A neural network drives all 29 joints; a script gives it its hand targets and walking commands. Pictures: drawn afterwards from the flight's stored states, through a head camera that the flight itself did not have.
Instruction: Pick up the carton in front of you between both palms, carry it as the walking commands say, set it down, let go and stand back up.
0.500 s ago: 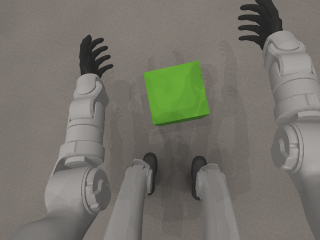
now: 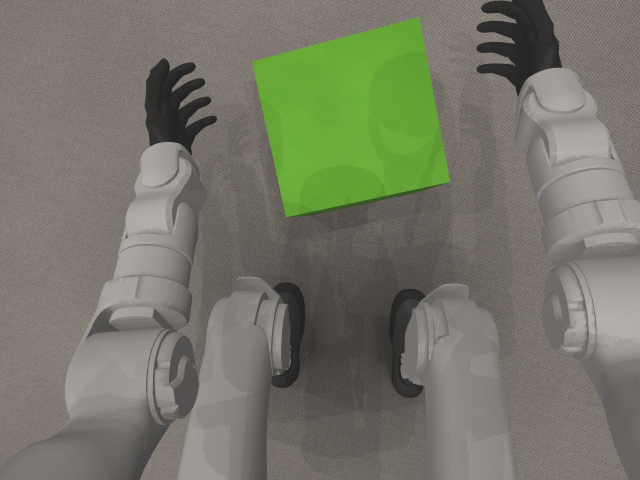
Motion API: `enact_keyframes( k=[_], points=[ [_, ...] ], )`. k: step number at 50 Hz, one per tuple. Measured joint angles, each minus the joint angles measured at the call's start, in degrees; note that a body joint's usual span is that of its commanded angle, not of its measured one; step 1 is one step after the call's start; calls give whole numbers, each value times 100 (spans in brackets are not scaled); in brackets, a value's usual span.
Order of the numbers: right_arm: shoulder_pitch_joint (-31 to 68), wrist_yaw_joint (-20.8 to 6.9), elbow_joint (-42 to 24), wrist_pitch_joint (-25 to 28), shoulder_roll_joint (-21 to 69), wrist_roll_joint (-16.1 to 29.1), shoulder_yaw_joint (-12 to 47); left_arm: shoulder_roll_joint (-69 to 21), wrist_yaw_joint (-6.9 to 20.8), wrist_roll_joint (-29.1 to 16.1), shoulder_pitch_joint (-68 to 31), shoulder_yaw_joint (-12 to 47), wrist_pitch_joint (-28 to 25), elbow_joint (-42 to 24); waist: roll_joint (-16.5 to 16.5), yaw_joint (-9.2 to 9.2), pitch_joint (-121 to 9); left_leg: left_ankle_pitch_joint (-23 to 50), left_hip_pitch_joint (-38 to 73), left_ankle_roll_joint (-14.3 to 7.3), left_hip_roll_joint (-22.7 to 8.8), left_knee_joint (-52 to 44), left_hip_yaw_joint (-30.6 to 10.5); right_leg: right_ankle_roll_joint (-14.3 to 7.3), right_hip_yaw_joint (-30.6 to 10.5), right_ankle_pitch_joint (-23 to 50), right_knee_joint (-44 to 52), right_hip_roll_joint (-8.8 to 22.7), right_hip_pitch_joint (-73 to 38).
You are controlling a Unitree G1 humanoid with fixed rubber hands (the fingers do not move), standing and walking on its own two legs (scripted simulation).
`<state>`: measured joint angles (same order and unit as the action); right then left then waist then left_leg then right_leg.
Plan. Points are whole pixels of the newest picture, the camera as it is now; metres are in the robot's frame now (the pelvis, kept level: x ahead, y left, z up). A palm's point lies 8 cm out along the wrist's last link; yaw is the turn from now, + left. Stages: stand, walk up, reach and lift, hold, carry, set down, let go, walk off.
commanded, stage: reach and lift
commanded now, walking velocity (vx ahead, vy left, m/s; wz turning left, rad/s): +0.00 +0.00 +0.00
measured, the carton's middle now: (351, 139) +0.50 -0.02 -0.34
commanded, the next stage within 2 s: none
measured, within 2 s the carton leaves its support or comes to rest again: leaves its support in 1.18 s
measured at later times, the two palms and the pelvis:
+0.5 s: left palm (215, 136) +0.50 +0.17 -0.27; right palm (470, 109) +0.53 -0.18 -0.30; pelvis -0.01 +0.00 -0.10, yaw +1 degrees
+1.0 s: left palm (235, 139) +0.50 +0.14 -0.25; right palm (459, 95) +0.54 -0.16 -0.26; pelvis -0.02 +0.00 -0.08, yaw +1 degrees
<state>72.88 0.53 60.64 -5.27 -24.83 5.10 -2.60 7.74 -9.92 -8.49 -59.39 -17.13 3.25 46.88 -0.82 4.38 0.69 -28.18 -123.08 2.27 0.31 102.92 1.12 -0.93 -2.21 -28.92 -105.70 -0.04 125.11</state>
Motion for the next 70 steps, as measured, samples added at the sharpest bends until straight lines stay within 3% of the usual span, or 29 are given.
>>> enact_keyframes(
  k=[5,15,23,27,37,43,47,51,56,61,63,65,70],
  points=[
    [338,38,218,-33,-240,397,293,120,-118,-386,-356,363,111,167,-112,-15,615,3,-286,-3,53,650,5,11,-15,-25,-657,39,267],
    [1380,77,995,135,-468,751,778,396,-95,-469,-1698,568,-29,1341,-236,73,1707,-31,-622,57,78,1541,-15,-18,-8,-51,-1560,41,618],
    [1299,196,923,325,-308,547,777,647,-12,-952,-1976,948,-216,1718,-441,-48,1973,-125,-752,89,209,1955,3,-35,-38,-262,-2042,160,702],
    [1105,223,807,394,-310,657,920,585,-40,-1137,-2038,1052,-304,1808,-451,-75,1986,-166,-733,96,229,2032,-6,-34,-30,-320,-2121,178,668],
    [1022,203,906,373,-212,752,910,312,-178,-796,-1693,759,-421,1825,-376,-20,1670,-173,-641,91,178,1900,-20,-33,-15,-275,-1963,125,602],
    [1438,218,1221,363,2,795,1115,195,-126,-849,-1807,856,-414,1788,-288,-48,1752,-97,-523,105,175,1718,-10,-64,-22,-197,-1804,121,509],
    [1704,273,1520,343,121,510,957,12,-285,-419,-2037,468,-412,1900,-270,-79,1764,-65,-531,114,184,1650,-22,-77,-11,-171,-1739,128,515],
    [1922,258,1710,208,214,199,708,-48,-199,-32,-2057,-55,-240,1820,-336,-60,1687,-62,-617,117,182,1678,-36,-72,-14,-123,-1741,83,615],
    [1849,224,1381,-68,405,-316,298,30,-82,197,-2008,-451,138,1475,-385,-154,1602,-74,-760,199,324,1804,-79,-62,-53,-82,-1864,38,784],
    [1208,372,581,-355,510,-424,104,-26,-72,190,-1846,-425,422,1088,-383,-142,1375,-110,-876,229,366,1951,-163,-73,22,-136,-1977,55,866],
    [840,500,98,-543,521,-308,179,-162,-155,129,-1631,-397,487,779,-408,-71,1189,-159,-905,255,394,1987,-218,-51,45,-147,-1972,26,884],
    [518,442,-318,-661,593,-202,185,-308,-270,67,-1283,-417,582,301,-467,-57,1022,-204,-849,280,427,1976,-262,-13,53,-163,-1924,1,812],
    [-166,338,-878,-988,1004,-473,-290,-750,-220,291,-292,-714,816,-562,-501,-166,321,-244,-660,183,391,1741,-248,85,14,-183,-1633,-61,601]
  ],
)
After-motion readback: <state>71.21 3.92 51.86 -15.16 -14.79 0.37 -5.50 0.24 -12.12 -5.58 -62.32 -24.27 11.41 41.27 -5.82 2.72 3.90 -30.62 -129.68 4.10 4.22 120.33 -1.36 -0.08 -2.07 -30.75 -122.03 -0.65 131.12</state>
